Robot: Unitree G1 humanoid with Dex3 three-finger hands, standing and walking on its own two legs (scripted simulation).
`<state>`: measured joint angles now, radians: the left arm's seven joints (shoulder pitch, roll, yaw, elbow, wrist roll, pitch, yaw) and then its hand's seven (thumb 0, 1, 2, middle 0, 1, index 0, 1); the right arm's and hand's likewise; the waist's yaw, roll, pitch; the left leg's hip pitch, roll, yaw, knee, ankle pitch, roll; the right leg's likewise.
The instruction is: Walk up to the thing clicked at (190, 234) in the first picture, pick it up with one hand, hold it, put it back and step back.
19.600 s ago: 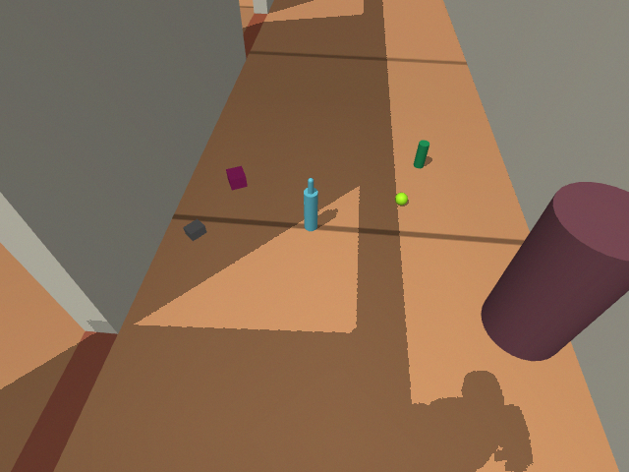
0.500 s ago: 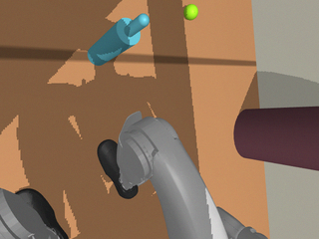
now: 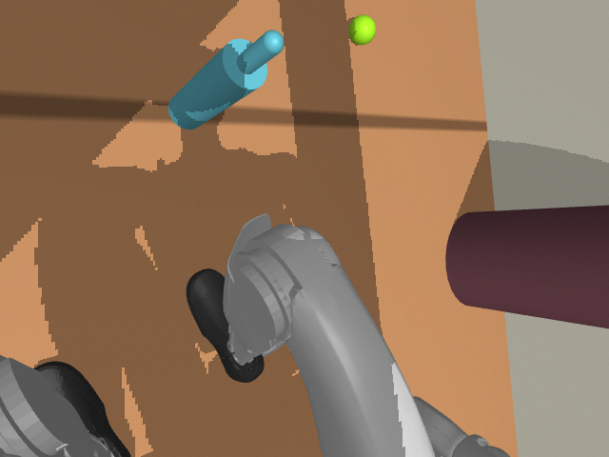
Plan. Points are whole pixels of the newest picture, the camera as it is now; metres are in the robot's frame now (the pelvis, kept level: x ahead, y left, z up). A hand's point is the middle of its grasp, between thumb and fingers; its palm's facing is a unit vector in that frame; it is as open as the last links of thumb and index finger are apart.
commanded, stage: settle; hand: left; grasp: from above
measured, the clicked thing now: out of the picture +0.46 +0.40 -0.30
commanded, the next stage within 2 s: lift in 0.64 s
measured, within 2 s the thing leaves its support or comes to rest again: leaves its support in 0.08 s
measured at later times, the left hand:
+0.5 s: hand out of the picture +0.45 +0.42 -0.19, palm faces -0.28 -0.35 -0.89, open 8.3 cm
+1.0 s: hand out of the picture +0.45 +0.40 -0.13, palm faces -0.26 -0.37 -0.89, open 8.5 cm
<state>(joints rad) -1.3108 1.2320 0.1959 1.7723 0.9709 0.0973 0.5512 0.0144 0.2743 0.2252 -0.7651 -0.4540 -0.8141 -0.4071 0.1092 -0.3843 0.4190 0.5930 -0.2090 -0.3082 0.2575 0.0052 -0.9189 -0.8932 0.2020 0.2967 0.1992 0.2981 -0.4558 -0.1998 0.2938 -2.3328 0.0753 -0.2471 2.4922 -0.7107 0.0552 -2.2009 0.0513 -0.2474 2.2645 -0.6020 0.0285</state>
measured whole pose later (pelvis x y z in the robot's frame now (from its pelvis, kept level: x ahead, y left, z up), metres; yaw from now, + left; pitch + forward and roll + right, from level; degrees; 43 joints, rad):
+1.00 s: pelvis +0.01 -0.01 +0.01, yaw +7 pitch +34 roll -9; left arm -1.12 0.88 0.23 1.44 0.96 0.24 0.24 0.01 0.27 0.22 -0.79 -0.43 -0.83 -0.39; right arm 0.20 -0.33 0.15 0.69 -0.11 -0.14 0.24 0.01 -0.91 -0.89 0.20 0.30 0.20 0.30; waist -0.32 0.01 0.01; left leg -2.32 0.06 -0.12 2.41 -0.71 0.03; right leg -2.26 0.01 -0.14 2.30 -0.65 -0.01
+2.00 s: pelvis +0.04 -0.01 +0.32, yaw +15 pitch +21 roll -3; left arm -0.50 0.40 -0.11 0.93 0.79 0.40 0.19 0.00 0.22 0.31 -0.77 -0.48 -0.81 -0.44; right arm 0.23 -0.24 0.01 0.79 0.06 -0.11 -0.08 0.01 -0.89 -0.89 0.21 0.30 0.20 0.30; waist -0.11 0.04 -0.17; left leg -1.17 0.05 -0.02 1.32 -0.52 0.00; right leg -1.15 0.02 -0.05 1.27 -0.50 -0.02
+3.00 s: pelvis +0.09 +0.01 +0.43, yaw +16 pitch +7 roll +0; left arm -0.37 0.28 -0.20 0.85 0.81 0.43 0.18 0.01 0.32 0.11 -0.82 -0.29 -0.86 -0.26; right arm 0.25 -0.26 -0.01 0.78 0.05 -0.09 -0.02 0.01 -0.89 -0.88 0.20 0.30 0.20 0.30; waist -0.04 0.05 -0.08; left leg -0.47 0.01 0.03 0.67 -0.33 0.01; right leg -0.47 0.00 -0.01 0.66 -0.32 0.00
